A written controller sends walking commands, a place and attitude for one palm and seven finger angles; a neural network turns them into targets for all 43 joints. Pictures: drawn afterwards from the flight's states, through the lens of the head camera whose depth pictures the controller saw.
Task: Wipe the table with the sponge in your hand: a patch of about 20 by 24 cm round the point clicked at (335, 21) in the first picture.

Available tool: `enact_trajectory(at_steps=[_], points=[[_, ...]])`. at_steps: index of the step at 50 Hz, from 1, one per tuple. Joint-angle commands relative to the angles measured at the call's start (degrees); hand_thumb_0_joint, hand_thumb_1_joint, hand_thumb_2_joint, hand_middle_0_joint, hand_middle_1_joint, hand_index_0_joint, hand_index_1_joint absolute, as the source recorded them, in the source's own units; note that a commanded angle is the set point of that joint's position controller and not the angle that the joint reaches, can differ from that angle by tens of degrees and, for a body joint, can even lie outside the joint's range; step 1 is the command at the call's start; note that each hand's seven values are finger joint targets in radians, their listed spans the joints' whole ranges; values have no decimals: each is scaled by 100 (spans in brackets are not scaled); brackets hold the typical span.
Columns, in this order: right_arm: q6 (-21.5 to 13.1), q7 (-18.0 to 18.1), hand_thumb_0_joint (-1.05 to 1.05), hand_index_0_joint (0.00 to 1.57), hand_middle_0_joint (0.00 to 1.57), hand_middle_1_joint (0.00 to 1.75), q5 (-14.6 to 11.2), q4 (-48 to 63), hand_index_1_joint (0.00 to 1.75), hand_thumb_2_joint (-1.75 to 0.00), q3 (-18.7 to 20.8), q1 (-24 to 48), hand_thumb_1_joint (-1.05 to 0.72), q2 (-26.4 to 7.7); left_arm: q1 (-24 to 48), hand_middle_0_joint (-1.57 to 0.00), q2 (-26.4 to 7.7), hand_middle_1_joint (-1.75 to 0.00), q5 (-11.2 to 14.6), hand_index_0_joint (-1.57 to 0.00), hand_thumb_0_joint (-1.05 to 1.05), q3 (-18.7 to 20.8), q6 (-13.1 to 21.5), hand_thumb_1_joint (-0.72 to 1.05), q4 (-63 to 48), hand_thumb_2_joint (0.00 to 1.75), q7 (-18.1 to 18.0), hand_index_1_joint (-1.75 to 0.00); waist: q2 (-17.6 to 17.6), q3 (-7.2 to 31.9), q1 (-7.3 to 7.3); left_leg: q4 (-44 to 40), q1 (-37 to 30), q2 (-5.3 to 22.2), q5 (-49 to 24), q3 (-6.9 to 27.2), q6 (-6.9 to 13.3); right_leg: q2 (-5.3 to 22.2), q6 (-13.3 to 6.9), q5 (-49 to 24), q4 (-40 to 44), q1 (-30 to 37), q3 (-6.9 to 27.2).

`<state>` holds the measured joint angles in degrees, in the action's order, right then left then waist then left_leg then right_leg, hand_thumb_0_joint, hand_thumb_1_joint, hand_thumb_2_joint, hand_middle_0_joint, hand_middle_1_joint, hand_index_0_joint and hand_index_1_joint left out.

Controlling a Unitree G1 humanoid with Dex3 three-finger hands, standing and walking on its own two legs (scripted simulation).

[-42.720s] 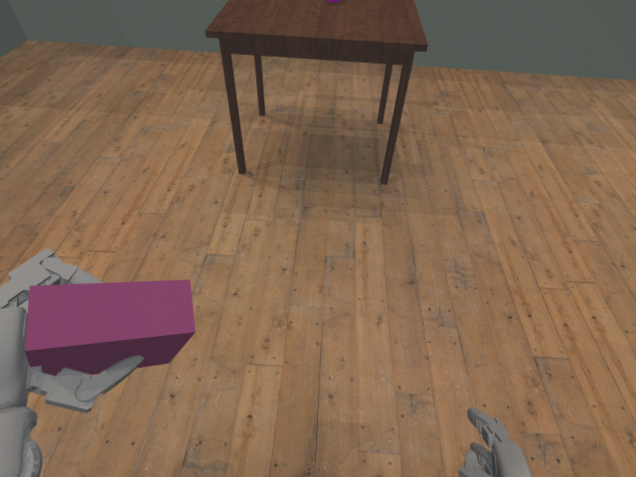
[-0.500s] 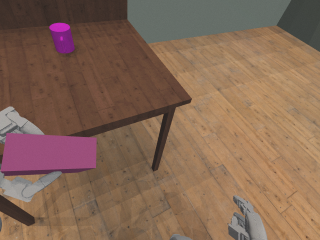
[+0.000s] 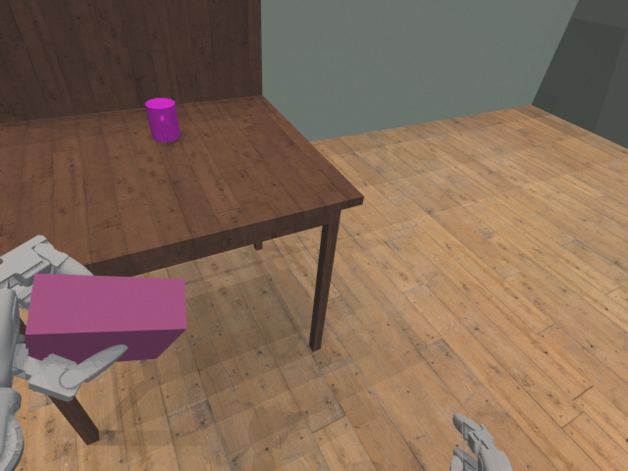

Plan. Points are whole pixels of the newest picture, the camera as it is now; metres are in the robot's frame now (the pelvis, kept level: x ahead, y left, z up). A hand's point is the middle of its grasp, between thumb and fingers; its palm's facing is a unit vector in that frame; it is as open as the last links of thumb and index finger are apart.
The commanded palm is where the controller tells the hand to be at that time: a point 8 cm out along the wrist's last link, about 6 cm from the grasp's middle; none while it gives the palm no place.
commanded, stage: stop stepping back and stand still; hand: left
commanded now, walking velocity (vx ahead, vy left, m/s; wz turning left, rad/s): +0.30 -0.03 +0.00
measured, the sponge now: (128, 323) +0.23 +0.21 +0.14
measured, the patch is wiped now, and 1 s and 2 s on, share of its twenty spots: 1.00 1.00 1.00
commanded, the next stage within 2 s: stand and wait in 0.74 s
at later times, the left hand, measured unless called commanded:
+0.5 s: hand (47, 388) +0.14 +0.23 +0.18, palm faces +0.43 -0.82 -0.38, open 9.6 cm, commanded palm +0.08 +0.26 +0.20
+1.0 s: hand (54, 389) +0.15 +0.23 +0.17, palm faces +0.41 -0.84 -0.36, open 9.6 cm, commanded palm +0.09 +0.27 +0.20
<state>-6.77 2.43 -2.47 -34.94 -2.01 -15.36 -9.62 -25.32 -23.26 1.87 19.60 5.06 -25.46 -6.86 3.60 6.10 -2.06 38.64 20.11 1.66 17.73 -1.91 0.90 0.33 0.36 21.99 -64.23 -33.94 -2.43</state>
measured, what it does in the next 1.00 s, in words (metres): steps on the spot: right foot, then left foot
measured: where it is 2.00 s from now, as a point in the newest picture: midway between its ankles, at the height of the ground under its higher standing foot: outside the picture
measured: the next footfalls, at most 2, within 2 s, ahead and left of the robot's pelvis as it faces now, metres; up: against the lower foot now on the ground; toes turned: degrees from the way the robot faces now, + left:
right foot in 0.10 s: +0.01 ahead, -0.12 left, +0.00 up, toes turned -1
left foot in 0.32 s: +0.02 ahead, +0.12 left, +0.00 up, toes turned +5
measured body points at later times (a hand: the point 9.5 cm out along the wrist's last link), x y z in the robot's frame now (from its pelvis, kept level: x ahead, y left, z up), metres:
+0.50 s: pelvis -0.07 -0.03 +0.01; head -0.10 -0.03 +0.46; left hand +0.11 +0.27 +0.20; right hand +0.10 -0.25 -0.07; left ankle -0.02 +0.12 -0.72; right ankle -0.03 -0.11 -0.70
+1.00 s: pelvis -0.05 -0.02 +0.01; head -0.06 -0.01 +0.46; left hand +0.12 +0.27 +0.19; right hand +0.13 -0.25 -0.06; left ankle -0.04 +0.12 -0.72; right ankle -0.03 -0.12 -0.72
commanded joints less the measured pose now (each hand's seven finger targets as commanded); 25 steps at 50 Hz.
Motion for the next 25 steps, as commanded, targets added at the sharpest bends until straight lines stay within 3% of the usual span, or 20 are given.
enact_trajectory(at_steps=[1, 2, 3, 4, 5, 6, 7, 9, 11, 13, 14, 15, 16, 17, 18, 19, 20, 21, 24, 25], points=[[-299, 91, 0, 20, 20, 30, 108, 843, 30, -90, 252, 852, -90, -978, 346, -120, -680, -160, 155, -120, 0, 493, 422, 10, -1024, 130, -51, -160, -1479, -509, 297, -2329, 1576, 1158, 2145, 1210, 678, 45, -100, 250, 1868, 1888, -149], [-254, 107, 0, 20, 20, 30, 131, 906, 30, -90, 272, 868, -90, -1015, 340, -120, -612, -160, 152, -120, 0, 444, 400, 10, -1057, 130, -38, -160, -1251, -240, 378, -1646, 1674, 934, 2113, 917, 527, -98, -158, 224, 2661, 2689, -317], [-215, 115, 0, 20, 20, 30, 141, 929, 30, -90, 311, 831, -90, -1012, 268, -120, -609, -160, 124, -120, 0, 443, 366, 10, -992, 130, -7, -160, -516, -190, 493, -279, 1878, 475, 2033, 405, 371, -137, -229, -199, 3666, 3224, -296], [-153, 87, 0, 20, 20, 30, 110, 924, 30, -90, 343, 798, -90, -936, 175, -120, -631, -160, 63, -120, 0, 355, 324, 10, -960, 130, 59, -160, 776, -211, 408, 1992, 1948, -192, 1483, -329, 221, 584, -559, -480, 4436, 2980, 633], [-157, 95, 0, 20, 20, 30, 63, 1076, 30, -90, 371, 980, -90, -928, 714, -120, -889, -160, 113, -120, 0, 409, 410, 10, -1556, 130, 82, -160, 1624, -130, 296, 3763, 2240, -266, 1104, 53, 95, 1774, -1016, -397, 5332, 2444, 2799], [-292, 96, 0, 20, 20, 30, 104, 946, 30, -90, 301, 946, -90, -824, 909, -120, -1032, -160, 174, -120, 0, 645, 510, 10, -1614, 130, 60, -160, 804, -121, 121, 4054, 2112, 32, 467, 511, 58, 2074, -1128, 948, 5564, 1682, 3249], [-242, 73, 0, 20, 20, 30, 97, 655, 30, -90, 380, 635, -90, -902, 844, -120, -958, -160, 169, -120, 0, 560, 544, 10, -1421, 130, 89, -160, 611, -279, 31, 3987, 2134, 140, 263, 689, 23, 1983, -1107, 1904, 5614, 1336, 3202], [-124, 85, 0, 20, 20, 30, 70, 625, 30, -90, 400, 749, -90, -883, 1038, -120, -953, -160, 182, -120, 0, 530, 589, 10, -1725, 130, 90, -160, 9, -496, -8, 3012, 1336, 395, 121, 595, 85, 1891, -1006, 1821, 5452, 401, 2281], [-160, 180, 0, 20, 20, 30, 102, 660, 30, -90, 300, 825, -90, -763, 756, -120, -893, -160, 162, -120, 0, 452, 564, 10, -1706, 130, -20, -160, 32, -285, 33, 1523, 28, 295, 379, 107, 198, 1672, -846, 1955, 5296, -102, 1610], [-265, 298, 0, 20, 20, 30, 147, 727, 30, -90, 247, 857, -90, -730, 701, -120, -882, -160, 133, -120, 0, 423, 534, 10, -1803, 130, -184, -160, 45, 45, 113, -52, -868, 68, 669, -319, 291, 1440, -761, 2047, 4882, 224, 1224], [-307, 374, 0, 20, 20, 30, 173, 763, 30, -90, 243, 852, -90, -797, 601, -120, -764, -160, 169, -120, 0, 368, 495, 10, -1661, 130, -235, -160, -266, 20, 58, -891, -1190, 19, 745, -286, 340, 1183, -648, 1775, 4289, 380, 955], [-321, 387, 0, 20, 20, 30, 211, 836, 30, -90, 277, 839, -90, -1005, 790, -120, -780, -160, 170, -120, 0, 389, 524, 10, -1821, 130, -276, -160, -1287, 65, 77, -1823, -1082, 384, 1646, 692, 581, 615, -430, 1575, 3094, 547, 602], [-341, 375, 0, 20, 20, 30, 185, 867, 30, -90, 299, 865, -90, -1077, 915, -120, -751, -160, 160, -120, 0, 442, 530, 10, -1872, 130, -314, -160, -2352, -38, 119, -2476, -1250, 1324, 2235, 2052, 981, -102, -72, 973, 1623, 58, -208], [-373, 343, 0, 20, 20, 30, 154, 902, 30, -90, 397, 970, -90, -1043, 1096, -120, -970, -160, 1, -120, 0, 664, 499, 10, -1984, 130, -268, -160, -2094, 497, 337, -2538, -455, 1381, 1039, 1414, 1041, -215, 45, 801, 166, 809, -160], [-394, 220, 0, 20, 20, 30, 26, 806, 30, -90, 453, 498, -90, -977, 1072, -120, -833, -160, 63, -120, 0, 568, 491, 10, -1485, 130, -210, -160, -1854, -154, 11, -2700, -221, 1555, 1939, 2136, 1204, -158, 68, 513, -441, 129, 43], [-432, 120, 0, 20, 20, 30, -28, 793, 30, -90, 406, 533, -90, -910, 1035, -120, -798, -160, 58, -120, 0, 495, 445, 10, -1391, 130, -180, -160, -1870, -347, 54, -2749, -165, 1595, 2283, 2277, 1275, 94, 39, 389, -627, -368, 351], [-451, 71, 0, 20, 20, 30, -27, 756, 30, -90, 357, 688, -90, -866, 740, -120, -648, -160, 48, -120, 0, 410, 422, 10, -1063, 130, -164, -160, -1500, -777, 123, -2687, 290, 1613, 2254, 2107, 1173, 397, -45, 360, -44, -195, 461], [-408, 55, 0, 20, 20, 30, -12, 698, 30, -90, 343, 717, -90, -887, 393, -120, -521, -160, 77, -120, 0, 347, 397, 10, -833, 130, -149, -160, -1277, -813, 182, -2633, 484, 1446, 2138, 1656, 943, 348, -66, 226, 875, 342, 196], [-227, 118, 0, 20, 20, 30, 117, 942, 30, -90, 307, 987, -90, -983, 59, -120, -579, -160, 136, -120, 0, 374, 338, 10, -1147, 130, -144, -160, -1254, -422, 339, -1682, 1375, 861, 2262, 816, 454, -235, -172, 192, 3189, 2783, -478], [-167, 114, 0, 20, 20, 30, 145, 968, 30, -90, 354, 999, -90, -960, -1, -120, -567, -160, 118, -120, 0, 369, 349, 10, -1217, 130, -108, -160, -395, -358, 437, -120, 1794, 408, 1939, 311, 298, 19, -369, 63, 4080, 3262, 39]])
